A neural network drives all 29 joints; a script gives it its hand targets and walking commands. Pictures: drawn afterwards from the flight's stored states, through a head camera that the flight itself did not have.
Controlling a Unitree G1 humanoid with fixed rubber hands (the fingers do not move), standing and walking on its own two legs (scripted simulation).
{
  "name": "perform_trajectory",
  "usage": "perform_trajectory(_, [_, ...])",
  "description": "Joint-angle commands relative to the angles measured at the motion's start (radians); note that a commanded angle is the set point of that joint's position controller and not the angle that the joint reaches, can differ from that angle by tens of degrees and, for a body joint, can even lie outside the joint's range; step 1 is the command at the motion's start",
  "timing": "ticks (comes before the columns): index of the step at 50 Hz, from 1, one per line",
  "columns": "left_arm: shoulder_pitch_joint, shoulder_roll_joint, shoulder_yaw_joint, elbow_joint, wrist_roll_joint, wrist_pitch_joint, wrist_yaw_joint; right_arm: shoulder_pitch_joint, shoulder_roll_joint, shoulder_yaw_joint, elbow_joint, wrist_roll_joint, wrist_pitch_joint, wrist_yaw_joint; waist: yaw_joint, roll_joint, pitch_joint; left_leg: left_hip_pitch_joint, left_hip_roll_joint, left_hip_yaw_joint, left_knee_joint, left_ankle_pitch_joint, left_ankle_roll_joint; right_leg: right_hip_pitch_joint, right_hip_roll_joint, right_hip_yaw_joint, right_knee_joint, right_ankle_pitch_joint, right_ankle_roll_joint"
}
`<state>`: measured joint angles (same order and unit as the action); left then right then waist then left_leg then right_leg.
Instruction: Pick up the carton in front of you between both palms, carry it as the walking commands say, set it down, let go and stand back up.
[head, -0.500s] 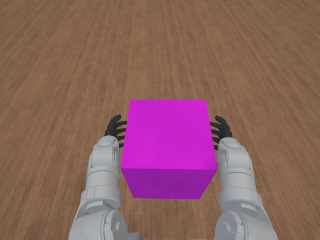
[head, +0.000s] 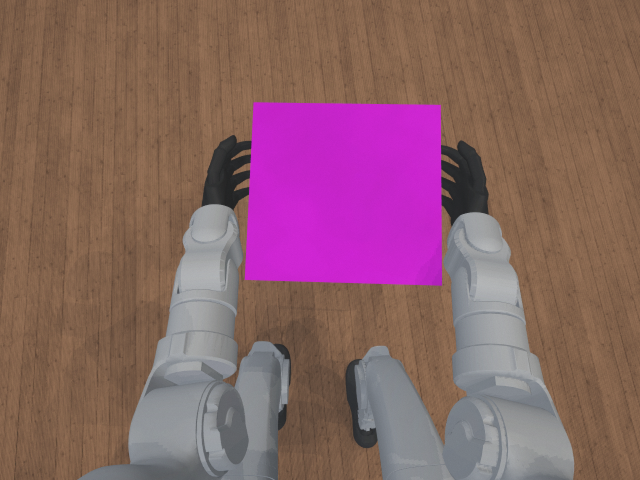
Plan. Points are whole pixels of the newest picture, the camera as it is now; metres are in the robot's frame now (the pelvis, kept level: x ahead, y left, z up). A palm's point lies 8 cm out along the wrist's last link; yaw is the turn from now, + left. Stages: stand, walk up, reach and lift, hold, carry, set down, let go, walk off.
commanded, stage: set down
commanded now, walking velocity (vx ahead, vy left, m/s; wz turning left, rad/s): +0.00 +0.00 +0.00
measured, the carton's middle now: (341, 211) +0.44 -0.02 -0.14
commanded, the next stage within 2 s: none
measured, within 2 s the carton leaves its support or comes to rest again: rests again in 1.56 s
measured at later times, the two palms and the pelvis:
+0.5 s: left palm (244, 201) +0.48 +0.13 -0.23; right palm (425, 213) +0.45 -0.17 -0.21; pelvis -0.01 +0.01 -0.13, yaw -2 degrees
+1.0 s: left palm (260, 206) +0.52 +0.12 -0.38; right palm (405, 220) +0.48 -0.18 -0.37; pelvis -0.04 +0.01 -0.23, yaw -3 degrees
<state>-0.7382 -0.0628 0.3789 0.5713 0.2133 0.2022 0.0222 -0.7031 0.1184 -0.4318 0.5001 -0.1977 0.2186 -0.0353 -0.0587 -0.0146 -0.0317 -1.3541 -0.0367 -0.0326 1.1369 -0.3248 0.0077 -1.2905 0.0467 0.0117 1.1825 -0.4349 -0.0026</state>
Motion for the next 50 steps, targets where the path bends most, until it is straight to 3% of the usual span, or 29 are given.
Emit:
perform_trajectory(1, [-0.559,-0.863,-0.446,0.102,-0.014,0.046,-0.210,-0.519,0.880,0.446,0.157,0.030,0.044,0.215,-0.004,0.084,-0.749,0.407,-0.119,0.002,-0.007,0.083,0.003,0.165,0.099,0.008,-0.079,0.119,0.029])
perform_trajectory(3, [-0.594,-0.892,-0.428,0.115,0.005,0.055,-0.212,-0.563,0.849,0.395,0.168,0.000,0.046,0.236,-0.040,0.096,-0.763,0.373,-0.112,-0.020,0.031,0.078,0.004,0.088,0.108,0.001,-0.035,0.119,0.014])
perform_trajectory(6, [-0.575,-0.901,-0.417,0.142,0.003,0.044,-0.200,-0.612,0.863,0.407,0.140,0.035,0.028,0.255,-0.014,0.123,-0.870,0.369,-0.118,-0.015,0.095,0.212,-0.011,0.003,0.112,-0.008,0.040,0.217,0.016])
perform_trajectory(7, [-0.605,-0.948,-0.428,0.152,-0.014,0.038,-0.198,-0.648,0.850,0.408,0.142,0.033,0.024,0.257,-0.045,0.126,-0.901,0.375,-0.120,-0.020,0.120,0.221,-0.013,-0.010,0.116,-0.009,0.056,0.226,0.014])
perform_trajectory(10, [-0.605,-0.897,-0.399,0.165,-0.002,0.035,-0.185,-0.677,0.852,0.442,0.136,0.064,0.020,0.248,0.007,0.067,-0.935,0.294,-0.121,-0.021,0.179,0.253,-0.011,-0.059,0.117,-0.011,0.113,0.253,0.025])
perform_trajectory(14, [-0.683,-0.870,-0.436,0.163,-0.046,0.038,-0.168,-0.725,0.794,0.434,0.135,0.077,0.026,0.238,-0.038,0.047,-0.970,0.219,-0.123,-0.006,0.261,0.215,-0.015,-0.135,0.120,-0.038,0.188,0.211,0.037])
perform_trajectory(17, [-0.750,-0.858,-0.474,0.119,-0.079,0.036,-0.152,-0.760,0.830,0.483,0.111,0.120,0.029,0.228,-0.005,0.067,-1.097,0.244,-0.132,0.017,0.332,0.272,-0.017,-0.151,0.122,-0.033,0.243,0.263,0.042])
perform_trajectory(22, [-0.854,-0.860,-0.519,0.100,-0.119,0.061,-0.143,-0.888,0.770,0.503,0.081,0.160,0.049,0.215,-0.021,0.092,-1.173,0.189,-0.134,0.024,0.414,0.260,-0.028,-0.200,0.127,-0.047,0.320,0.239,0.047])
perform_trajectory(23, [-0.860,-0.861,-0.517,0.116,-0.123,0.071,-0.134,-0.870,0.767,0.485,0.106,0.146,0.052,0.217,-0.056,0.109,-1.167,0.199,-0.127,0.009,0.419,0.232,-0.026,-0.249,0.125,-0.056,0.345,0.216,0.043])
perform_trajectory(24, [-0.883,-0.848,-0.517,0.101,-0.119,0.072,-0.132,-0.898,0.792,0.484,0.101,0.162,0.055,0.220,-0.016,0.118,-1.189,0.220,-0.125,0.021,0.434,0.222,-0.030,-0.259,0.131,-0.053,0.360,0.196,0.039])
perform_trajectory(25, [-0.913,-0.869,-0.527,0.099,-0.144,0.077,-0.132,-0.945,0.758,0.474,0.098,0.154,0.056,0.221,-0.065,0.118,-1.189,0.217,-0.118,-0.007,0.431,0.183,-0.030,-0.299,0.126,-0.069,0.378,0.173,0.038])
perform_trajectory(30, [-0.934,-0.841,-0.482,0.159,-0.114,0.113,-0.130,-0.980,0.743,0.438,0.112,0.165,0.080,0.246,-0.018,0.176,-1.119,0.189,-0.124,0.019,0.498,0.190,-0.039,-0.429,0.124,-0.082,0.438,0.141,0.030])
perform_trajectory(31, [-0.924,-0.854,-0.474,0.177,-0.117,0.115,-0.135,-1.017,0.731,0.424,0.110,0.143,0.081,0.248,-0.058,0.137,-1.111,0.149,-0.122,0.007,0.502,0.172,-0.036,-0.442,0.125,-0.099,0.449,0.136,0.038])
perform_trajectory(32, [-0.964,-0.829,-0.461,0.182,-0.115,0.113,-0.140,-1.024,0.746,0.423,0.129,0.154,0.087,0.251,-0.052,0.139,-1.094,0.136,-0.120,0.021,0.518,0.186,-0.031,-0.448,0.124,-0.096,0.452,0.136,0.039])
perform_trajectory(33, [-1.005,-0.784,-0.437,0.170,-0.082,0.110,-0.141,-1.028,0.757,0.392,0.150,0.156,0.089,0.257,-0.001,0.159,-1.080,0.126,-0.120,0.038,0.530,0.156,-0.030,-0.483,0.127,-0.088,0.475,0.118,0.038])
perform_trajectory(34, [-0.979,-0.816,-0.417,0.227,-0.091,0.115,-0.143,-1.051,0.737,0.388,0.156,0.141,0.090,0.259,-0.039,0.132,-1.065,0.113,-0.115,0.030,0.532,0.158,-0.028,-0.473,0.124,-0.099,0.471,0.124,0.037])
perform_trajectory(35, [-1.009,-0.824,-0.426,0.204,-0.101,0.107,-0.148,-1.094,0.715,0.404,0.139,0.150,0.085,0.261,-0.012,0.135,-1.047,0.043,-0.124,0.049,0.564,0.161,-0.031,-0.462,0.116,-0.088,0.485,0.123,0.037])
perform_trajectory(36, [-1.033,-0.784,-0.420,0.206,-0.100,0.102,-0.139,-1.106,0.728,0.395,0.158,0.146,0.087,0.258,-0.029,0.092,-1.075,0.090,-0.117,0.017,0.569,0.164,-0.021,-0.498,0.116,-0.099,0.510,0.125,0.046])
perform_trajectory(38, [-1.078,-0.728,-0.388,0.239,-0.088,0.098,-0.138,-1.094,0.695,0.334,0.214,0.125,0.090,0.257,-0.022,0.132,-0.999,0.005,-0.118,0.050,0.592,0.130,-0.027,-0.522,0.116,-0.084,0.518,0.089,0.033])
perform_trajectory(39, [-1.064,-0.721,-0.362,0.258,-0.090,0.103,-0.140,-1.113,0.649,0.318,0.213,0.111,0.093,0.253,-0.053,0.117,-0.972,-0.005,-0.115,0.042,0.602,0.088,-0.026,-0.544,0.114,-0.105,0.527,0.048,0.042])
perform_trajectory(41, [-1.082,-0.712,-0.362,0.284,-0.085,0.100,-0.153,-1.182,0.659,0.337,0.173,0.122,0.077,0.252,-0.019,0.100,-0.935,-0.046,-0.115,0.040,0.626,0.086,-0.015,-0.561,0.108,-0.102,0.566,0.056,0.047])
perform_trajectory(43, [-1.126,-0.717,-0.358,0.290,-0.112,0.089,-0.156,-1.189,0.646,0.336,0.213,0.134,0.075,0.244,-0.041,0.104,-0.971,-0.052,-0.104,0.051,0.659,0.083,-0.020,-0.532,0.106,-0.097,0.569,0.057,0.037])
perform_trajectory(44, [-1.129,-0.653,-0.392,0.257,-0.114,0.082,-0.162,-1.210,0.646,0.376,0.158,0.160,0.071,0.241,-0.003,0.091,-0.998,-0.044,-0.103,0.053,0.675,0.138,-0.014,-0.511,0.106,-0.099,0.599,0.097,0.047])
perform_trajectory(45, [-1.175,-0.659,-0.390,0.297,-0.142,0.081,-0.164,-1.240,0.635,0.377,0.170,0.161,0.069,0.233,-0.039,0.086,-1.027,-0.051,-0.100,0.059,0.699,0.118,-0.023,-0.473,0.099,-0.089,0.605,0.099,0.040])
perform_trajectory(46, [-1.172,-0.655,-0.404,0.293,-0.136,0.079,-0.163,-1.255,0.658,0.404,0.154,0.199,0.062,0.235,0.014,0.115,-1.043,-0.024,-0.098,0.064,0.716,0.141,-0.019,-0.466,0.098,-0.086,0.627,0.112,0.042])
perform_trajectory(47, [-1.198,-0.648,-0.438,0.255,-0.168,0.071,-0.168,-1.293,0.611,0.410,0.148,0.197,0.059,0.231,-0.024,0.107,-1.054,-0.044,-0.089,0.055,0.735,0.144,-0.024,-0.448,0.092,-0.090,0.644,0.124,0.038])
perform_trajectory(48, [-1.220,-0.631,-0.454,0.237,-0.175,0.065,-0.167,-1.267,0.629,0.427,0.159,0.206,0.059,0.226,-0.009,0.089,-1.060,-0.051,-0.086,0.056,0.754,0.138,-0.016,-0.442,0.091,-0.089,0.673,0.141,0.049])
perform_trajectory(49, [-1.234,-0.662,-0.466,0.250,-0.208,0.065,-0.172,-1.319,0.605,0.437,0.133,0.221,0.050,0.222,-0.057,0.101,-1.079,-0.041,-0.088,0.049,0.769,0.162,-0.021,-0.438,0.093,-0.101,0.678,0.150,0.040])
perform_trajectory(50, [-1.236,-0.638,-0.473,0.241,-0.216,0.062,-0.170,-1.315,0.622,0.444,0.154,0.227,0.050,0.214,-0.034,0.077,-1.100,-0.039,-0.083,0.048,0.790,0.184,-0.019,-0.436,0.087,-0.099,0.697,0.163,0.045])
